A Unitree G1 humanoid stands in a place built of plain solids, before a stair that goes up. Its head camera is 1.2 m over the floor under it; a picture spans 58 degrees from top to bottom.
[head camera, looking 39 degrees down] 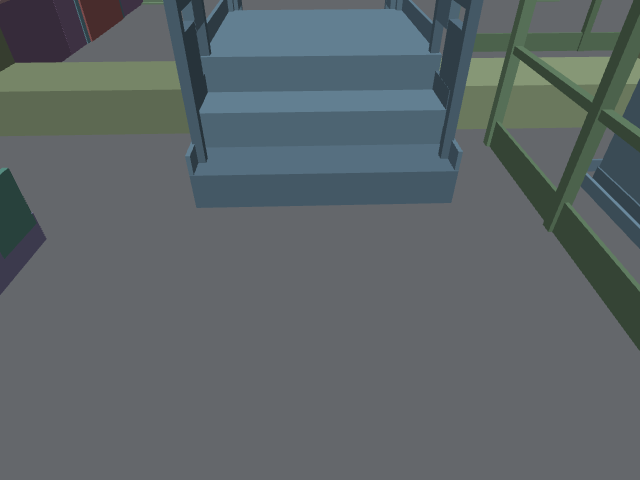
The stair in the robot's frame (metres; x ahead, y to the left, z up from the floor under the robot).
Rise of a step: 0.18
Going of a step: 0.28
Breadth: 1.25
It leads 2 degrees to the left of straight ahead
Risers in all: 3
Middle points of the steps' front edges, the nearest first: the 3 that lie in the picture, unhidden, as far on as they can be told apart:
1.75 -0.02 0.18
2.03 -0.01 0.36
2.31 0.00 0.54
